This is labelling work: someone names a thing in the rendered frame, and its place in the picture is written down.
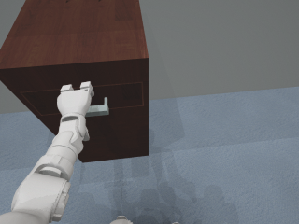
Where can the left robot forearm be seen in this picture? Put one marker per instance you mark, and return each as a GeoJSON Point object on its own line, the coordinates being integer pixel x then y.
{"type": "Point", "coordinates": [63, 152]}

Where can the handle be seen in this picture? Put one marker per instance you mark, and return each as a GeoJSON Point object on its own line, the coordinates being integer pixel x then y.
{"type": "Point", "coordinates": [98, 110]}

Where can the cabinet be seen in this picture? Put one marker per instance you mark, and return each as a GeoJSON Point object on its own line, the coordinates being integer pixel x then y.
{"type": "Point", "coordinates": [54, 43]}

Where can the robot left hand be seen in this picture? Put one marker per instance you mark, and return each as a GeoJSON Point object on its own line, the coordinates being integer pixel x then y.
{"type": "Point", "coordinates": [76, 101]}

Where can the left robot upper arm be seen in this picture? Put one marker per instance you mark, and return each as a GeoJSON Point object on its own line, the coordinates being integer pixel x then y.
{"type": "Point", "coordinates": [42, 200]}

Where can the drawer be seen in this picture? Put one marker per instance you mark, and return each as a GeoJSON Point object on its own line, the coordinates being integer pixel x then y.
{"type": "Point", "coordinates": [118, 95]}

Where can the left robot shin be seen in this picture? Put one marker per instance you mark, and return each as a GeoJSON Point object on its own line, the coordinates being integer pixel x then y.
{"type": "Point", "coordinates": [121, 217]}

